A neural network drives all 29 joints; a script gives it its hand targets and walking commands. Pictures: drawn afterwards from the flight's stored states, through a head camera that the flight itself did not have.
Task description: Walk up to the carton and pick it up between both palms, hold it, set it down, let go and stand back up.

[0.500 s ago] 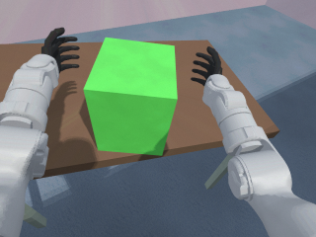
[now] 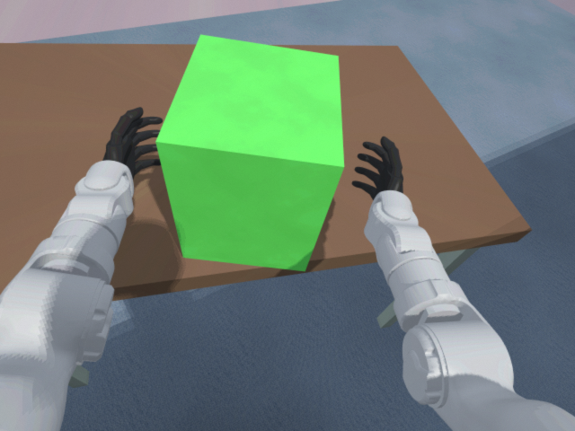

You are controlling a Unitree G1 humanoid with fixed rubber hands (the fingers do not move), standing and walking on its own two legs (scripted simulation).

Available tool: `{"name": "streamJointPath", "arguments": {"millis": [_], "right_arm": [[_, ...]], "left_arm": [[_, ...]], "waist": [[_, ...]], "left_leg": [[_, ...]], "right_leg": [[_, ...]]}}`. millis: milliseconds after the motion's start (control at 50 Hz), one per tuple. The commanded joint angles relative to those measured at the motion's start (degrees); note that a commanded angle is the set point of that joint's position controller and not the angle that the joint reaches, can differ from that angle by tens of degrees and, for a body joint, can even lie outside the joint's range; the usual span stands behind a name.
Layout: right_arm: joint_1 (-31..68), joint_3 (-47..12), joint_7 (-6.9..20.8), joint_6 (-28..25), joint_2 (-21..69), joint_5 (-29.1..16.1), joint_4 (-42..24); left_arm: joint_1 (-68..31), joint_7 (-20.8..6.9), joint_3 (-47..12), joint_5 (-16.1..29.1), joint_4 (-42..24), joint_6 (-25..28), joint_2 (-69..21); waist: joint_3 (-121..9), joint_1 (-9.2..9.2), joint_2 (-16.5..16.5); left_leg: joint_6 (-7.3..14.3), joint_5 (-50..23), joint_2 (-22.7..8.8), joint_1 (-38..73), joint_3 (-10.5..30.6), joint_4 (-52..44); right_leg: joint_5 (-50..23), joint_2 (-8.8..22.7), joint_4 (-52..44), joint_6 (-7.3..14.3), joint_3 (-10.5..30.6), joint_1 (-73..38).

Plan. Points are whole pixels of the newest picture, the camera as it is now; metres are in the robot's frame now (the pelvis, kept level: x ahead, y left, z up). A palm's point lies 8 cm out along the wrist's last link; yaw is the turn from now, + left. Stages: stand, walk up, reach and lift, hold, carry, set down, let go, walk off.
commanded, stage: reach and lift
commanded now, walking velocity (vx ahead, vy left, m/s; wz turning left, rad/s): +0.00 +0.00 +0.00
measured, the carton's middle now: (256, 161) +0.51 +0.01 +0.06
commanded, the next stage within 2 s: none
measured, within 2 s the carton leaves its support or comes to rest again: neither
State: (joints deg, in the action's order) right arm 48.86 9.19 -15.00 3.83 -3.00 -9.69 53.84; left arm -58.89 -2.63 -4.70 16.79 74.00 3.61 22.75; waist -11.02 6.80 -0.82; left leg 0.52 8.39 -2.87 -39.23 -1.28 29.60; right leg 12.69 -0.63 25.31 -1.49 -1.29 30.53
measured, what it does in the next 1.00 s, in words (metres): stands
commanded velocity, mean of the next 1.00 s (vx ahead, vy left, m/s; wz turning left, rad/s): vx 0.00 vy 0.00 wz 0.00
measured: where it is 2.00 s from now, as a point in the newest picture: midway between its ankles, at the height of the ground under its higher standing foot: outside the picture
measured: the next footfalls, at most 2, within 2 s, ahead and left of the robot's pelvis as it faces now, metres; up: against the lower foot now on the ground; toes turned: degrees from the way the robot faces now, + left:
none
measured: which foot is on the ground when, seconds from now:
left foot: down 0.00-1.00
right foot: down 0.00-1.00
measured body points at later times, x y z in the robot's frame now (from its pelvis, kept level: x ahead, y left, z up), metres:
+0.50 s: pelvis +0.00 +0.01 +0.00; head +0.08 +0.04 +0.44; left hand +0.50 +0.16 +0.09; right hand +0.44 -0.16 +0.08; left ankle +0.04 +0.11 -0.73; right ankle -0.02 -0.14 -0.73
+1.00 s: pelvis +0.02 +0.01 +0.01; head +0.08 +0.04 +0.46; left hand +0.48 +0.16 +0.09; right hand +0.42 -0.14 +0.08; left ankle +0.04 +0.11 -0.73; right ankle -0.02 -0.14 -0.73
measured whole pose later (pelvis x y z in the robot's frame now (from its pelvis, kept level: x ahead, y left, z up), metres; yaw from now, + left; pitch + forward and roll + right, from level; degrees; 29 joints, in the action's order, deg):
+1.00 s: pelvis +0.02 +0.01 +0.01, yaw -1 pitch +10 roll -2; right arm 44.0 40.9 -7.6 -11.7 13.9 27.0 51.1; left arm -56.8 -2.5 27.0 -18.8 72.5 10.0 8.9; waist -3.0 3.2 -3.1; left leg 1.0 8.3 -1.8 -24.2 -3.6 22.9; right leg 10.9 0.9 17.2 -2.3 -0.4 15.8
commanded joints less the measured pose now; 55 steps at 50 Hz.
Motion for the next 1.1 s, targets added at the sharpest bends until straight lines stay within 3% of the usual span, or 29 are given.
{"name": "streamJointPath", "arguments": {"millis": [0, 180, 440, 520, 600, 660, 700, 740, 840, 1080], "right_arm": [[29.23, -0.95, 0.75, -5.91, -8.49, -0.27, -8.00], [29.96, -0.26, 0.86, -8.49, -8.54, -0.14, -6.05], [30.68, 4.68, 1.02, -10.24, -3.54, 6.52, -6.81], [30.36, 7.20, 1.81, -10.96, 0.74, 10.78, -6.55], [29.13, 11.93, 3.78, -13.22, 8.83, 19.42, -5.87], [29.70, 14.58, 6.99, -15.60, 19.91, 27.76, -4.86], [31.06, 14.91, 10.77, -16.60, 32.77, 34.02, -4.34], [30.80, 15.22, 13.69, -17.35, 37.57, 37.21, -3.74], [29.30, 16.03, 15.28, -17.55, 39.32, 39.71, -2.54], [27.66, 13.43, 14.45, -18.03, 42.74, 40.63, -2.68]], "left_arm": [[-34.76, -0.27, 1.88, -1.22, -8.37, 5.54, 8.93], [-34.65, -0.14, 1.90, -2.65, -7.50, 6.02, 5.73], [-35.98, 0.90, 6.65, -8.64, -12.07, 5.78, -0.15], [-36.17, 0.64, 10.44, -13.31, -12.49, 5.81, -3.48], [-35.93, -1.31, 16.05, -21.09, -11.42, 6.91, -10.08], [-36.07, -3.62, 18.08, -28.05, -8.89, 8.30, -20.16], [-35.52, -6.50, 18.03, -32.86, -5.46, 9.03, -33.09], [-33.22, -8.20, 18.33, -35.49, -2.07, 9.52, -40.68], [-31.18, -8.93, 21.97, -38.11, -2.61, 8.79, -42.90], [-28.14, -10.24, 22.06, -38.63, -5.32, 6.64, -44.56]], "waist": [[-45.34, -0.38, 10.06], [-42.92, -0.36, 10.64], [-45.37, -0.58, 9.32], [-44.33, -1.04, 8.83], [-41.49, -1.42, 7.86], [-39.69, -2.02, 8.27], [-38.02, -2.27, 8.82], [-37.99, -2.11, 10.26], [-31.84, -2.52, 8.62], [-26.66, -3.45, 5.69]], "left_leg": [[-4.12, -23.34, 1.37, 38.82, 0.17, 4.47], [-5.12, -25.70, 1.06, 40.36, 0.28, 5.26], [-5.18, -27.13, 0.85, 41.00, -0.47, 4.98], [-4.74, -26.68, 1.00, 40.67, -1.22, 4.06], [-4.12, -25.78, 1.35, 39.59, -2.66, 2.14], [-4.32, -25.68, 1.32, 40.46, -3.46, 0.32], [-4.80, -26.30, 1.05, 42.94, -3.65, -0.70], [-5.98, -29.18, 0.77, 46.23, -3.63, -0.81], [-6.20, -31.73, 0.49, 47.57, -4.19, -2.64], [-4.77, -29.12, 1.38, 43.93, -6.13, -5.39]], "right_leg": [[-24.02, -1.19, 0.01, -0.14, -3.15, -2.85], [-23.38, -1.75, -0.42, 0.10, -3.61, -0.67], [-23.42, -1.84, -0.84, 0.06, -3.65, -1.98], [-23.51, -1.43, -1.44, -0.22, -3.29, -3.89], [-24.82, -0.65, -2.05, -0.88, -3.20, -8.41], [-24.59, -0.54, -3.09, -0.76, -3.89, -11.27], [-23.72, -0.66, -4.42, -0.14, -4.74, -12.09], [-24.17, -1.25, -5.37, 0.87, -4.87, -12.69], [-22.84, -1.64, -6.98, 0.12, -4.70, -15.42], [-27.50, -0.74, -7.47, -1.33, -4.06, -22.17]]}}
